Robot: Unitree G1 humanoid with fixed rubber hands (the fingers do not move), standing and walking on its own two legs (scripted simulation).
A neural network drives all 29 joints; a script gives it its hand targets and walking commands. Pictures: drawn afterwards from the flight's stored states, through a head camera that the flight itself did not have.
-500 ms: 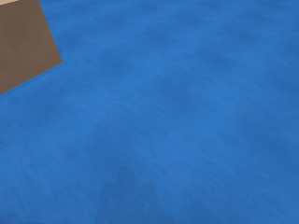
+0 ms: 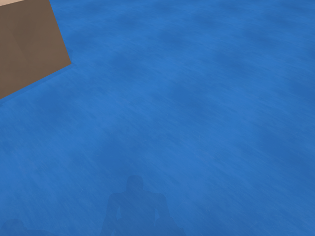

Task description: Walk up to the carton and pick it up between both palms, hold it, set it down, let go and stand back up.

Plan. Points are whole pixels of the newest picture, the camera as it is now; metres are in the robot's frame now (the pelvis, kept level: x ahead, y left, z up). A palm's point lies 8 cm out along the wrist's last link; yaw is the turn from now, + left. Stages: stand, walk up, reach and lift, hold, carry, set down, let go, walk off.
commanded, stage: walk up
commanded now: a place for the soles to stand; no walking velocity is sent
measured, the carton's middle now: out of the picture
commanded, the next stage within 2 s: none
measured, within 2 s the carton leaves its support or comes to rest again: neither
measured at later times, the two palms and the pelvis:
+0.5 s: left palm out of the picture +0.12 +0.43 -0.15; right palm (193, 218) +0.22 -0.11 -0.14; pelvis +0.11 +0.14 -0.03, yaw +19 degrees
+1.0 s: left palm out of the picture +0.12 +0.50 -0.15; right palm (105, 119) +0.60 +0.21 -0.13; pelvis +0.33 +0.32 -0.03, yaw +37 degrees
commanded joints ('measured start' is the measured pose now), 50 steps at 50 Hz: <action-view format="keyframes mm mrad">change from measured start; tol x32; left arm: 1 129 262 97 -28 58 -48 35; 17 -213 200 45 -315 -21 -28 -80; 31 373 385 114 -316 45 -62 -36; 50 204 235 21 -415 -5 -42 -50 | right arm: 1 -174 -163 -65 -192 -69 -4 38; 16 336 -388 -147 -109 -11 -44 60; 45 -191 -138 -41 -338 -7 -37 133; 50 262 -382 -134 -245 -37 -52 60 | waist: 1 111 -88 71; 12 -19 -200 154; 16 -186 449 26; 31 209 -374 -73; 50 -179 278 -231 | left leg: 1 -636 153 -64 513 -92 -40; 14 149 71 203 135 34 13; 18 254 399 -766 -467 -611 283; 28 -387 221 -186 -148 -346 190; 34 -732 118 -119 829 5 -46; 48 108 -1 179 59 184 67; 50 531 196 -313 -30 -146 197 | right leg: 1 206 -553 524 -316 -440 -342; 12 -212 -339 -124 -222 -509 -217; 16 -576 -7 -217 767 -395 -64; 19 -653 -118 35 898 -226 -53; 29 295 10 -116 243 22 -37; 32 225 -537 866 -398 -861 -225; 41 101 -355 -68 -252 203 -224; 47 21 -320 -275 -72 232 -192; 50 -361 -151 -294 721 -75 -74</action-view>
